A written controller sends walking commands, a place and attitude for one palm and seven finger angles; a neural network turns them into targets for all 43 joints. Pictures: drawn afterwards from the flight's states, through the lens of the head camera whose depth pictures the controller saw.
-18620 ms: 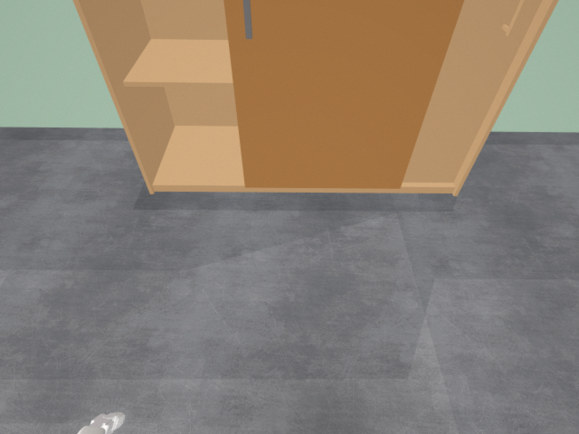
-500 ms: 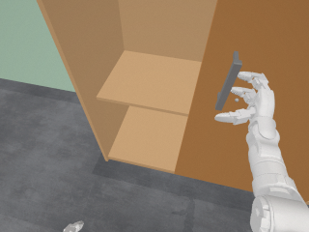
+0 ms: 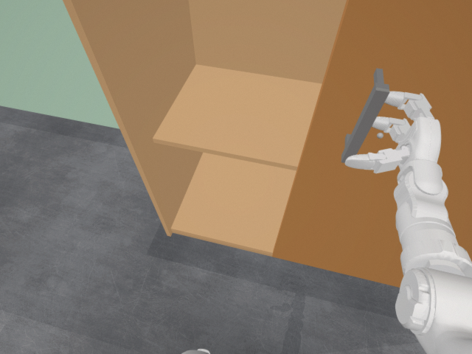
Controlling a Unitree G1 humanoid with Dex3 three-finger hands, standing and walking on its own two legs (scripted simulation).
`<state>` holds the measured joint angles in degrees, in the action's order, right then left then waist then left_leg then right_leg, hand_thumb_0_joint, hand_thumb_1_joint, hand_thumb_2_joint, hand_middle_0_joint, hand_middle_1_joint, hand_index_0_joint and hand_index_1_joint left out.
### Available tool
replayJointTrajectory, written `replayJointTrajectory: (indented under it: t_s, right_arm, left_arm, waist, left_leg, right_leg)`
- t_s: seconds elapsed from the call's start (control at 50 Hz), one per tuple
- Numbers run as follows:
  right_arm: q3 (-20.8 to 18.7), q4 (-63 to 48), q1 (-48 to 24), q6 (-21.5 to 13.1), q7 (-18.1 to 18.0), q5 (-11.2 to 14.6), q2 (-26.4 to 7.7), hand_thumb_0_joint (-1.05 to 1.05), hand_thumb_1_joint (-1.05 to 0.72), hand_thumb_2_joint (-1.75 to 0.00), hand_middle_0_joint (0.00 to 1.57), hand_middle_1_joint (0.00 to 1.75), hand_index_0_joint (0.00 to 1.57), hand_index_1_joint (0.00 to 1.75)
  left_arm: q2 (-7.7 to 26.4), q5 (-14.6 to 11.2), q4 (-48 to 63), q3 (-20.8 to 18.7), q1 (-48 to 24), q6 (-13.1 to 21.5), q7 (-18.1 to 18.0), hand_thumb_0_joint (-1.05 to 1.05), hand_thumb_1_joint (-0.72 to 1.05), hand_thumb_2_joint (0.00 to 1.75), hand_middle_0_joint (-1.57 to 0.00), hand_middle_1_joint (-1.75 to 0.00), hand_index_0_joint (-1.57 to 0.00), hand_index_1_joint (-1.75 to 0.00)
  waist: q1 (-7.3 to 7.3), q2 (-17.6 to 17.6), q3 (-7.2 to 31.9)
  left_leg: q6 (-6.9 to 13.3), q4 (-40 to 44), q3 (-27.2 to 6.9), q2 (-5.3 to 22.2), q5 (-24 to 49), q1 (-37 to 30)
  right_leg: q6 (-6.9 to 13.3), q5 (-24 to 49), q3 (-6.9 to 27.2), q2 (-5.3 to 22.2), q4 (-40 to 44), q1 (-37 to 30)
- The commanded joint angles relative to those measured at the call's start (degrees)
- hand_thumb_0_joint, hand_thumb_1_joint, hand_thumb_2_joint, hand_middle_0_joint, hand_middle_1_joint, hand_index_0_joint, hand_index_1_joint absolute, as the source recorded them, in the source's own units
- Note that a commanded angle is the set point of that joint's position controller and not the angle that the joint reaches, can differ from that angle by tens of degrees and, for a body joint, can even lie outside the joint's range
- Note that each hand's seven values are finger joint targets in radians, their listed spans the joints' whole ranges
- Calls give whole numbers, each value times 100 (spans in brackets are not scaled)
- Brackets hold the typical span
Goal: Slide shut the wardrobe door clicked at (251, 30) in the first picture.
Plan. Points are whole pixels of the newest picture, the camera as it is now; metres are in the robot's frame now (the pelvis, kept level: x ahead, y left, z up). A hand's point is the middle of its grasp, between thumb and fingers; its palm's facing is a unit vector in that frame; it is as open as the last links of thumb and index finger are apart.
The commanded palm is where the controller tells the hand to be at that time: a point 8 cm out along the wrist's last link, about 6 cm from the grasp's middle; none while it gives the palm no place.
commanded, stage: slide the fingers in behind the handle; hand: right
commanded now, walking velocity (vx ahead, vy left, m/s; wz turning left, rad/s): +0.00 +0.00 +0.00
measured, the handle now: (361, 120) +0.52 -0.14 +0.12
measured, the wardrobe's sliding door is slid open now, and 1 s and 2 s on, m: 0.46 0.46 0.46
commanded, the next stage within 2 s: grip the handle and tug to test in 1.84 s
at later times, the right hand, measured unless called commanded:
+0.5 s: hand (373, 141) +0.46 -0.15 +0.12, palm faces +0.10 +0.99 +0.00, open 14.0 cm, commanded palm +0.43 -0.20 +0.12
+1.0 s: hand (357, 139) +0.46 -0.13 +0.12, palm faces +0.11 +0.99 +0.00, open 14.0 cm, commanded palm +0.43 -0.18 +0.12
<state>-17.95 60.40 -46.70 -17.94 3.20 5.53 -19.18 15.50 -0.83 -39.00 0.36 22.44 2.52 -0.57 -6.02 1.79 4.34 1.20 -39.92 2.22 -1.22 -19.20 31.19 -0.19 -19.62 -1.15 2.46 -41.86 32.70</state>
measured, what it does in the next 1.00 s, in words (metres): stands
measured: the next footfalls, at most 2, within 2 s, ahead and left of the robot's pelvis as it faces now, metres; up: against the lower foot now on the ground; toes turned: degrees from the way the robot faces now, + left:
none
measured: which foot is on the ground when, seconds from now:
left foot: down 0.00-1.00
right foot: down 0.00-1.00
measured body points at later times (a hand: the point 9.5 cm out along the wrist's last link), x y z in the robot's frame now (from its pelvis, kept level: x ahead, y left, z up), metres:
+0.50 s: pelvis +0.00 -0.01 +0.00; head +0.04 -0.01 +0.45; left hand +0.07 +0.24 -0.12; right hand +0.45 -0.20 +0.13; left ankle +0.00 +0.11 -0.71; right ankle +0.01 -0.12 -0.71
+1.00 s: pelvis +0.00 +0.00 +0.00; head +0.05 +0.01 +0.45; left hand +0.05 +0.25 -0.12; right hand +0.45 -0.18 +0.12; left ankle +0.00 +0.11 -0.71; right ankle +0.01 -0.12 -0.71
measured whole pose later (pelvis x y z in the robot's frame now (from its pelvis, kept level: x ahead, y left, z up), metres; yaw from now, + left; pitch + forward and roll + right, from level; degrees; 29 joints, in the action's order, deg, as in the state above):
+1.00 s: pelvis +0.00 +0.00 +0.00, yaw +1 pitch +9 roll +1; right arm -14.2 52.8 -41.7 -15.3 -3.5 5.1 -12.3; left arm 14.0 -0.6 -38.4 0.3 21.2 1.7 0.2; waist -5.4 2.0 4.6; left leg 1.1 -39.3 1.5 -1.2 -19.4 29.0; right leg -0.1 -19.8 -1.8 2.4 -40.8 30.0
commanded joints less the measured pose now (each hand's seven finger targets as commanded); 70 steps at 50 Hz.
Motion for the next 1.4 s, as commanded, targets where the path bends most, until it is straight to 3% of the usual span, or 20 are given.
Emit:
replayJointTrajectory:
  t_s: [0.0, 0.04, 0.12, 0.2, 0.26, 0.38, 0.46, 0.52, 0.56, 0.62, 0.66, 0.7, 0.74, 0.84, 0.86, 1.0, 1.08, 1.2, 1.26, 1.38]
  right_arm:
    - [-121, -1289, -2786, -353, -51, 62, -1164, 0, 50, -30, 30, 120, 30, 120]
    - [37, -1303, -2835, -343, -54, 52, -972, 0, 50, -30, 30, 120, 30, 120]
    - [-124, -1579, -2370, -370, -97, 54, -1079, 0, 50, -30, 30, 120, 30, 120]
    - [103, -1671, -2212, -296, -99, 79, -782, 0, 50, -30, 30, 120, 30, 120]
    - [-128, -1685, -2131, -228, -195, 61, -1036, 0, 50, -30, 30, 120, 30, 120]
    - [151, -2185, -2314, -347, -344, 40, -689, 0, 50, -30, 30, 120, 30, 120]
    - [388, -1933, -2407, -266, -389, 7, -410, 0, 50, -30, 30, 120, 30, 120]
    - [481, -1857, -2460, -181, -454, -21, -284, 0, 50, -30, 30, 120, 30, 120]
    - [290, -1699, -2309, -133, -518, -21, -471, 0, 50, -30, 30, 120, 30, 120]
    - [426, -1758, -2494, -156, -576, -15, -263, 0, 50, -30, 30, 120, 30, 120]
    - [162, -1941, -2370, -243, -633, -43, -576, 0, 50, -30, 30, 120, 30, 120]
    - [240, -2043, -2357, -306, -662, -56, -461, 0, 50, -30, 30, 120, 30, 120]
    - [494, -2168, -2459, -334, -640, -96, -213, 0, 50, -30, 30, 120, 30, 120]
    - [411, -1910, -2174, -127, -653, -24, -225, 0, 50, -30, 30, 120, 30, 120]
    - [194, -1853, -2136, -96, -672, -17, -448, 0, 50, -30, 30, 120, 30, 120]
    - [397, -2351, -2137, -255, -673, -50, -250, 0, 50, -30, 30, 120, 30, 120]
    - [393, -1915, -2087, -154, -639, -3, -239, 0, 50, -30, 30, 120, 30, 120]
    - [502, -2041, -2507, -196, -637, -12, -161, 0, 50, -30, 30, 120, 30, 120]
    - [401, -1971, -2391, -277, -706, 0, -210, 0, 50, -30, 30, 120, 30, 120]
    - [345, -1742, -2305, -238, -795, -127, -295, 0, 50, -30, 30, 120, 30, 120]
  left_arm:
    - [752, 10, 495, -272, 361, 156, -1, 0, 90, 90, -20, -30, -20, -30]
    - [734, 10, 484, -268, 357, 140, 6, 0, 90, 90, -20, -30, -20, -30]
    - [745, 23, 549, -297, 344, 112, 38, 0, 90, 90, -20, -30, -20, -30]
    - [710, -2, 601, -272, 242, 92, 58, 0, 90, 90, -20, -30, -20, -30]
    - [745, -3, 633, -271, 185, 74, 23, 0, 90, 90, -20, -30, -20, -30]
    - [675, 6, 641, -271, 102, 150, 30, 0, 90, 90, -20, -30, -20, -30]
    - [664, 2, 572, -264, 93, 169, 28, 0, 90, 90, -20, -30, -20, -30]
    - [658, -4, 556, -251, 55, 173, 47, 0, 90, 90, -20, -30, -20, -30]
    - [691, 9, 559, -247, 75, 157, 33, 0, 90, 90, -20, -30, -20, -30]
    - [647, 19, 584, -241, 52, 175, 47, 0, 90, 90, -20, -30, -20, -30]
    - [675, 40, 598, -264, 80, 172, 47, 0, 90, 90, -20, -30, -20, -30]
    - [640, 45, 614, -257, 70, 170, 65, 0, 90, 90, -20, -30, -20, -30]
    - [605, 40, 604, -260, 46, 181, 87, 0, 90, 90, -20, -30, -20, -30]
    - [629, 18, 605, -268, 52, 132, 74, 0, 90, 90, -20, -30, -20, -30]
    - [645, 27, 587, -273, 83, 129, 59, 0, 90, 90, -20, -30, -20, -30]
    - [575, 34, 631, -265, 36, 157, 68, 0, 90, 90, -20, -30, -20, -30]
    - [619, 20, 577, -272, 55, 151, 53, 0, 90, 90, -20, -30, -20, -30]
    - [578, 11, 566, -258, 41, 166, 43, 0, 90, 90, -20, -30, -20, -30]
    - [605, 43, 532, -267, 79, 181, 58, 0, 90, 90, -20, -30, -20, -30]
    - [609, 49, 548, -270, 75, 140, 81, 0, 90, 90, -20, -30, -20, -30]
  waist:
    - [-69, -28, 2075]
    - [-113, 50, 2015]
    - [52, 52, 2291]
    - [9, -62, 1934]
    - [66, -115, 1781]
    - [51, 129, 2151]
    - [-43, -105, 1863]
    - [-29, 162, 1795]
    - [26, -123, 1773]
    - [-27, -174, 1834]
    - [89, -164, 2056]
    - [82, -108, 2161]
    - [36, 121, 2093]
    - [21, -253, 1848]
    - [72, -409, 1767]
    - [96, 38, 2067]
    - [-3, -440, 1733]
    - [-3, 19, 1939]
    - [2, -298, 1996]
    - [33, -243, 1862]
  left_leg:
    - [-55, 453, -168, -67, 1986, -840]
    - [-55, 461, -143, -71, 1900, -704]
    - [-21, 385, -101, -92, 2087, -881]
    - [-27, 445, -59, -101, 1948, -742]
    - [-19, 501, -103, -87, 1736, -780]
    - [-4, 419, -59, -97, 1774, -721]
    - [-7, 442, -20, -96, 1633, -574]
    - [7, 446, 3, -80, 1486, -434]
    - [8, 466, -18, -80, 1499, -582]
    - [-11, 449, -19, -79, 1602, -618]
    - [4, 394, -54, -81, 1773, -793]
    - [-7, 380, -64, -88, 1928, -835]
    - [-1, 367, -38, -83, 1888, -712]
    - [-39, 506, -85, -81, 1872, -858]
    - [-35, 535, -102, -73, 1870, -967]
    - [-24, 482, -134, -78, 2134, -1036]
    - [-74, 606, -160, -64, 1915, -993]
    - [-36, 564, -159, -49, 1916, -948]
    - [-41, 534, -122, -66, 1908, -973]
    - [-52, 521, -149, -46, 1883, -967]
  right_leg:
    - [237, 1450, 43, -244, 338, -1172]
    - [228, 1427, 50, -232, 342, -1233]
    - [207, 1725, 71, -214, 346, -1403]
    - [209, 1591, 71, -193, 393, -1330]
    - [226, 1340, 49, -195, 442, -1194]
    - [178, 1576, 116, -172, 416, -1624]
    - [174, 1458, 159, -159, 427, -1512]
    - [140, 1375, 179, -167, 469, -1550]
    - [161, 1315, 174, -179, 472, -1378]
    - [168, 1359, 139, -192, 471, -1401]
    - [173, 1520, 124, -199, 410, -1413]
    - [173, 1659, 98, -204, 405, -1511]
    - [143, 1670, 96, -191, 399, -1568]
    - [187, 1391, 16, -219, 449, -1271]
    - [203, 1331, 14, -224, 462, -1148]
    - [197, 1611, -17, -238, 434, -1458]
    - [222, 1227, -36, -248, 477, -1159]
    - [204, 1334, -14, -265, 469, -1376]
    - [207, 1362, 20, -248, 448, -1350]
    - [206, 1278, -14, -268, 466, -1167]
